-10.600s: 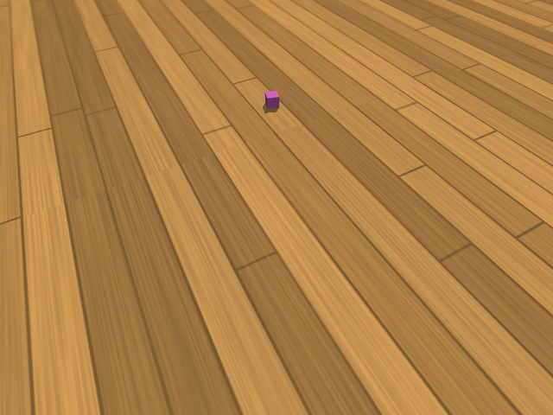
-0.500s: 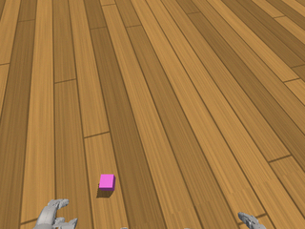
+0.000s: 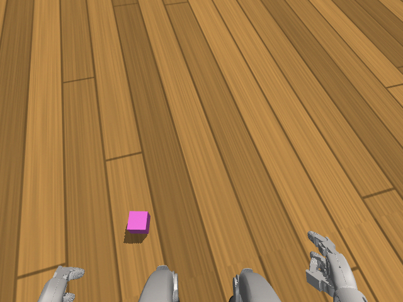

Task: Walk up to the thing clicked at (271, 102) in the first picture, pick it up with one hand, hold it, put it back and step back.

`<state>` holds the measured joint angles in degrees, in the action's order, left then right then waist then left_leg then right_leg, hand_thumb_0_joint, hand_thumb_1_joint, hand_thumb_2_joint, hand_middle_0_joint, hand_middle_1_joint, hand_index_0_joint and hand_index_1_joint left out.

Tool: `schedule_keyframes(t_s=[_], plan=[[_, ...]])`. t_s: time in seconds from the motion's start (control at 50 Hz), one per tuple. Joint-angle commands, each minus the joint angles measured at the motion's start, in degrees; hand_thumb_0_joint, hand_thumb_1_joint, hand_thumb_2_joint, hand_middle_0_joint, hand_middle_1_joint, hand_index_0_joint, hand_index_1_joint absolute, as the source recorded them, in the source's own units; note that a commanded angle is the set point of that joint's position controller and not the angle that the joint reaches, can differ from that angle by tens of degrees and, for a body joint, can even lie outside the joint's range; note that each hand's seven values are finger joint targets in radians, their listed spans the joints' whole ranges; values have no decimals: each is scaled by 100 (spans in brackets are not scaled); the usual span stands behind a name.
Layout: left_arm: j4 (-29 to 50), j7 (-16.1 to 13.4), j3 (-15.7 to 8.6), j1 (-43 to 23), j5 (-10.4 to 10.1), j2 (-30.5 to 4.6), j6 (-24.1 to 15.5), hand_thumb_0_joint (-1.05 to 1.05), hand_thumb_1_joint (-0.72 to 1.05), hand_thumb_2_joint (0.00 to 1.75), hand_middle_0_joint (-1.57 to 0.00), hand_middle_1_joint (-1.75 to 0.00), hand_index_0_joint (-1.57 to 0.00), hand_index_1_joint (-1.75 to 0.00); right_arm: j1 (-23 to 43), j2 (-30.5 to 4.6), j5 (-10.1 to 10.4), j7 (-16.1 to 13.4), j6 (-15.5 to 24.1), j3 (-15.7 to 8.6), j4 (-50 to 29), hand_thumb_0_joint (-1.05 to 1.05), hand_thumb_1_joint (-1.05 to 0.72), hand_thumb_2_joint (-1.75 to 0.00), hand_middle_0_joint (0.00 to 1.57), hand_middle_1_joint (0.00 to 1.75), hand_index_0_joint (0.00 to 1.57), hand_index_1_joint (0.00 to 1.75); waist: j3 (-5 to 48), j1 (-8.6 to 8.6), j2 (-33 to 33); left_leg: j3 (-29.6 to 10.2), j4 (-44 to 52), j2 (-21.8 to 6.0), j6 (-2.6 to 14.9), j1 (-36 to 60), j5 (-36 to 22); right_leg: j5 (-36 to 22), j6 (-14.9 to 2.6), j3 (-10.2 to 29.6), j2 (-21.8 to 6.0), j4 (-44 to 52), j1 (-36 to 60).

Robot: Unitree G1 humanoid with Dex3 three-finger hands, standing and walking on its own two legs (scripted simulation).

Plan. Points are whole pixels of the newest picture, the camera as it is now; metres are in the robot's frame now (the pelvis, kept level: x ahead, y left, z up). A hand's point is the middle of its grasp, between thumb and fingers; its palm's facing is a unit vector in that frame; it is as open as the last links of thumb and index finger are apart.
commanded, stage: rise first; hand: left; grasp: from above
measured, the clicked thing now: (139, 222) +0.43 +0.26 -0.65
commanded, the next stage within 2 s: none
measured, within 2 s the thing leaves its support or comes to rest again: neither
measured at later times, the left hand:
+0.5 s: hand (101, 256) +0.25 +0.30 -0.33, palm faces -0.46 -0.46 -0.76, open 14.1 cm
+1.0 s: hand (113, 236) +0.34 +0.31 -0.45, palm faces -0.47 -0.14 -0.87, open 14.2 cm
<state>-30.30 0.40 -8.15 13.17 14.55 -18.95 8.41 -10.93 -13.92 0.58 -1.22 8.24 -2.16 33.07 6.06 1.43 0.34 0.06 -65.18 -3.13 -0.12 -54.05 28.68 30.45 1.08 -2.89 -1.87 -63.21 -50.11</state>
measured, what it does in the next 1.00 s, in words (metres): lowers itself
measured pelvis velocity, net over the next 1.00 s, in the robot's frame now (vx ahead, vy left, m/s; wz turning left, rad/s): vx -0.09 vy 0.00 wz -0.12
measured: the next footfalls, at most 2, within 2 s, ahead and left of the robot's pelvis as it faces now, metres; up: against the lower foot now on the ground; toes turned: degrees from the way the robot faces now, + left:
none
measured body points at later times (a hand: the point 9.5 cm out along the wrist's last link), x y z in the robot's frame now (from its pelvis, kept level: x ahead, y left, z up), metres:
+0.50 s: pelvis -0.05 -0.01 -0.19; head +0.15 +0.01 +0.21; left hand +0.28 +0.32 -0.29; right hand +0.12 -0.28 -0.32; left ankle +0.02 +0.12 -0.65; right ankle +0.00 -0.14 -0.65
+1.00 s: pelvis -0.09 +0.00 -0.32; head +0.13 +0.04 +0.08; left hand +0.36 +0.31 -0.40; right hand -0.03 -0.29 -0.43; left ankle +0.02 +0.12 -0.65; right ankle +0.00 -0.13 -0.65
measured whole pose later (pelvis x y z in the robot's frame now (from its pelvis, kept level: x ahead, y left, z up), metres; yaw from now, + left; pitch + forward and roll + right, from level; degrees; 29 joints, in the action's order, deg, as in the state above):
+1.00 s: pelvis -0.09 +0.00 -0.32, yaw -7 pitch +32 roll -7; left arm -69.2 -11.6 -11.1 -41.0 64.2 -44.8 -21.6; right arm -7.5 -15.9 -5.3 5.8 2.0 -0.5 43.8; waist 4.4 6.6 -0.7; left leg -6.9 -129.2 -4.0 0.5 -126.9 35.1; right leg 38.2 0.7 -4.9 -0.6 -126.4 -120.4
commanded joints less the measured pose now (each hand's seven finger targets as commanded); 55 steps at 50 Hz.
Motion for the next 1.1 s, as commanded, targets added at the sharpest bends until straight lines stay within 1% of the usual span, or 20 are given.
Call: schedule_keyframes(t_s=[0.0,0.06,0.16,0.22,0.24,0.34,0.38,0.42,0.48,0.54,0.6,0.64,0.66,0.7,0.84,0.86,0.88,0.92,0.98,1.08], plan=[[642,-120,-409,-473,305,-1155,-195,0,-56,97,-10,-103,-10,-102,-38,-859,-25,-92,355,-309,-712,0,-95,-92,20,30,20,30,1298,190,302,-117,304,146,74,729,-1334,-1232,-201,44,231,248,-255],[452,-111,-387,-783,626,-1231,-468,0,-56,99,-9,-102,-9,-103,67,-888,-59,-34,459,-321,-675,0,-92,-91,20,30,20,30,1417,119,397,-118,-179,168,67,164,-867,-835,-215,71,210,-310,-936],[16,-110,-363,-1355,1221,-1470,-1080,0,-54,99,-8,-104,-8,-104,109,-1039,-31,103,564,-394,-493,0,-88,-90,20,30,20,30,2236,91,398,-257,-1107,160,58,-506,-1124,-928,-235,69,210,-1393,-1929],[-30,-191,-548,-1889,1640,-1937,-1458,0,-56,101,-8,-103,-7,-104,130,-1143,-26,170,540,-443,-395,0,-89,-90,20,30,20,30,2632,-35,648,-313,-1573,142,45,-836,-1085,-809,-260,91,204,-1927,-2605],[-40,-237,-650,-1934,1762,-2110,-1553,0,-58,101,-8,-103,-7,-104,151,-1171,-20,190,521,-445,-331,0,-90,-91,20,30,20,30,2842,-96,780,-355,-1735,128,28,-847,-1300,-933,-274,86,194,-2163,-2775],[-547,-402,-674,-2818,2295,-2393,-1806,0,-57,100,-7,-104,-7,-104,87,-1219,-40,282,342,-513,-132,0,-90,-91,20,30,20,30,3364,-52,564,-297,-2562,152,92,-1670,-1069,-845,-256,60,224,-2713,-3323],[-735,-426,-716,-3235,2500,-2630,-1916,0,-57,101,-7,-104,-7,-104,5,-1238,-68,322,269,-527,-29,0,-89,-90,20,30,20,30,3594,-93,495,-249,-2895,156,125,-1973,-1004,-812,-250,58,225,-2905,-3437],[-1085,-424,-727,-3522,2712,-2794,-2031,0,-56,101,-6,-104,-7,-104,-106,-1260,-97,356,201,-530,86,0,-88,-90,20,30,20,30,3822,-40,357,-173,-3298,173,171,-2296,-1114,-959,-230,56,246,-3087,-3456],[-1317,-458,-753,-3986,3002,-3050,-2243,0,-56,101,-6,-104,-6,-104,-214,-1272,-164,420,92,-544,219,0,-88,-90,20,30,20,30,4002,-111,340,-166,-3648,153,177,-2612,-1100,-949,-238,13,260,-3403,-3661],[-1477,-533,-798,-4689,3315,-3376,-2464,0,-56,102,-5,-103,-6,-103,-290,-1281,-213,441,-19,-533,306,0,-87,-90,20,30,20,30,4053,-21,258,-133,-4002,141,210,-3131,-652,-669,-221,8,297,-3568,-3846],[-1789,-673,-891,-5138,3608,-3707,-2690,0,-56,103,-6,-102,-6,-102,-205,-1281,-284,465,-119,-486,365,0,-88,-90,20,30,20,30,3660,-54,463,-131,-4091,139,190,-3669,207,141,-251,-69,326,-3746,-4367],[-1922,-784,-922,-5414,3766,-3859,-2814,0,-56,103,-6,-103,-7,-102,-224,-1306,-323,487,-198,-450,396,0,-88,-90,20,30,20,30,3571,6,531,-225,-4093,121,186,-3758,608,531,-266,-159,341,-3901,-4663],[-1903,-827,-839,-5712,3860,-3894,-2887,0,-56,103,-6,-101,-6,-101,-240,-1306,-343,494,-231,-435,405,0,-89,-90,20,30,20,30,3665,52,665,-197,-4211,133,182,-3810,644,561,-270,-138,347,-3952,-4717],[-2068,-946,-911,-5871,4056,-4095,-2960,0,-57,103,-6,-101,-6,-100,-303,-1360,-375,499,-295,-408,462,0,-90,-90,20,30,20,30,3777,77,747,-244,-4325,119,169,-3746,588,534,-281,-217,362,-4133,-4929],[-2817,-1281,-702,-6579,4641,-4232,-3038,0,-55,101,-5,-99,-6,-98,-429,-1458,-547,564,-458,-302,702,0,-90,-90,20,30,20,30,3474,316,1107,-448,-4635,97,147,-3983,749,531,-296,-425,351,-4716,-5693],[-2937,-1321,-709,-6558,4716,-4327,-3029,0,-55,102,-6,-98,-6,-98,-401,-1456,-568,571,-479,-279,730,0,-90,-90,20,30,20,30,3389,271,1108,-424,-4683,107,149,-4086,787,556,-302,-422,350,-4732,-5712],[-3063,-1351,-623,-6642,4771,-4262,-3020,0,-55,102,-5,-97,-6,-97,-390,-1472,-581,582,-497,-270,744,0,-90,-90,20,30,20,30,3251,349,1096,-471,-4695,95,150,-4135,896,632,-304,-465,346,-4785,-5892],[-3105,-1430,-701,-6803,4934,-4482,-3034,0,-55,101,-5,-97,-6,-97,-390,-1497,-611,600,-544,-253,774,0,-90,-90,20,30,20,30,3358,299,1202,-480,-4762,110,140,-4178,893,602,-316,-480,354,-4920,-5939],[-3302,-1488,-560,-6901,5080,-4388,-3021,0,-55,101,-5,-97,-5,-97,-377,-1513,-662,628,-589,-226,810,0,-90,-90,20,30,20,30,3253,378,1253,-489,-4903,114,132,-4224,847,569,-319,-516,350,-5054,-6153],[-3369,-1629,-586,-7141,5324,-4559,-3053,0,-54,100,-5,-97,-5,-96,-417,-1519,-740,659,-695,-192,887,0,-89,-90,20,30,20,30,3450,425,1307,-442,-5208,124,125,-4164,399,250,-321,-527,359,-5218,-6151]])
